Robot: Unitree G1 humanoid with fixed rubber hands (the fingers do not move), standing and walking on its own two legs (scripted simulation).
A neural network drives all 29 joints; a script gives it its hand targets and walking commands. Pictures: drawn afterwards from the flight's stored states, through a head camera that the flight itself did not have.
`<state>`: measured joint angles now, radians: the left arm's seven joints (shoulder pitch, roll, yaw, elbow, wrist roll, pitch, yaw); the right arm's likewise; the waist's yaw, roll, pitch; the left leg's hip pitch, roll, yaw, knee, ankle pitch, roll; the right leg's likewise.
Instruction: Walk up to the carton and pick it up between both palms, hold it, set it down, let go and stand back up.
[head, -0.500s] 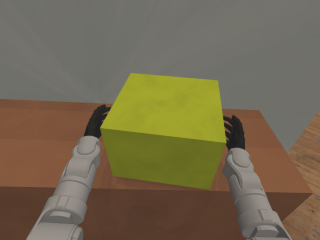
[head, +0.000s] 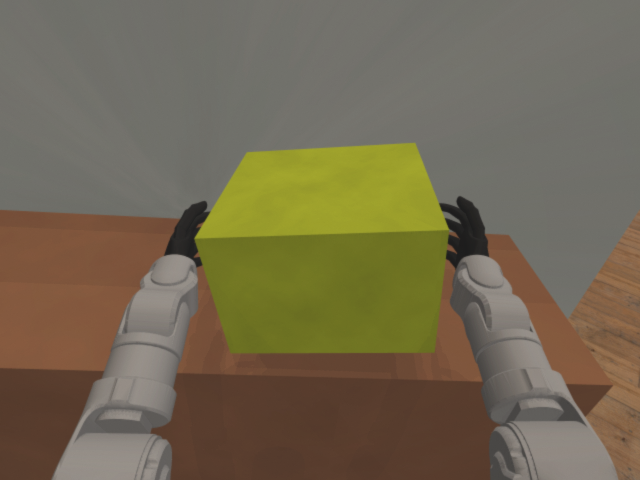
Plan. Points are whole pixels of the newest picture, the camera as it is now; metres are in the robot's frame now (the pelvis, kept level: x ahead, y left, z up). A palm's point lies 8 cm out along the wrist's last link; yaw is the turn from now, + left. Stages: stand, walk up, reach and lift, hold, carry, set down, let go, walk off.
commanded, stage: reach and lift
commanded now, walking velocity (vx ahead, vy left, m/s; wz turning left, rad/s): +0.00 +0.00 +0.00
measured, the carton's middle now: (329, 240) +0.45 +0.01 +0.13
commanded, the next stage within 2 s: hold in 0.96 s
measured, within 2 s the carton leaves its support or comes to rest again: neither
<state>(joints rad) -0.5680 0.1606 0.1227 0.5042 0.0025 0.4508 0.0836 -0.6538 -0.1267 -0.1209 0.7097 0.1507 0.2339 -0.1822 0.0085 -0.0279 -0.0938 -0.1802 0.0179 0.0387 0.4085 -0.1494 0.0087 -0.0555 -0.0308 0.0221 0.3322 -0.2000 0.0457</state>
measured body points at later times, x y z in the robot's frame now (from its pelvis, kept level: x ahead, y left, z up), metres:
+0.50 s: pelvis +0.00 -0.01 +0.00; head -0.07 +0.01 +0.45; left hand +0.37 +0.18 +0.17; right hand +0.39 -0.19 +0.19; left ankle +0.05 +0.10 -0.74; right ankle +0.00 -0.16 -0.74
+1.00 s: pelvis -0.01 +0.00 +0.00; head -0.10 +0.01 +0.44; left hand +0.35 +0.19 +0.19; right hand +0.37 -0.18 +0.21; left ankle +0.05 +0.10 -0.74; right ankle +0.00 -0.16 -0.74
